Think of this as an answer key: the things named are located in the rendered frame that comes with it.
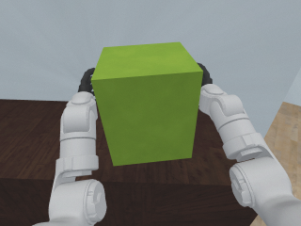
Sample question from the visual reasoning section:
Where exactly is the robot right upper arm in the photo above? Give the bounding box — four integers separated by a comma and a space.
229, 155, 301, 226

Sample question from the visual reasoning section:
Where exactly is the left robot forearm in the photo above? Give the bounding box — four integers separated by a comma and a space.
48, 91, 99, 219

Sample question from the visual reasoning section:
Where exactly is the left robot hand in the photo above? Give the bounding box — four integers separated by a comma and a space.
78, 68, 97, 104

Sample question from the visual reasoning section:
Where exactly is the robot left upper arm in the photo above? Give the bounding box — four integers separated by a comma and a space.
32, 179, 107, 226

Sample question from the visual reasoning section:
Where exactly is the pedestal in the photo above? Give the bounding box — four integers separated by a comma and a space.
0, 99, 258, 226

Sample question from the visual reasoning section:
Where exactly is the right robot hand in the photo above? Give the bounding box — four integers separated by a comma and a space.
198, 63, 213, 86

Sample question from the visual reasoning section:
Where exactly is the right robot forearm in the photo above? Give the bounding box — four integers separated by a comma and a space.
198, 84, 293, 192

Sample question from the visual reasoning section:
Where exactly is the carton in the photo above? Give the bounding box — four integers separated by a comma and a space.
90, 41, 203, 167

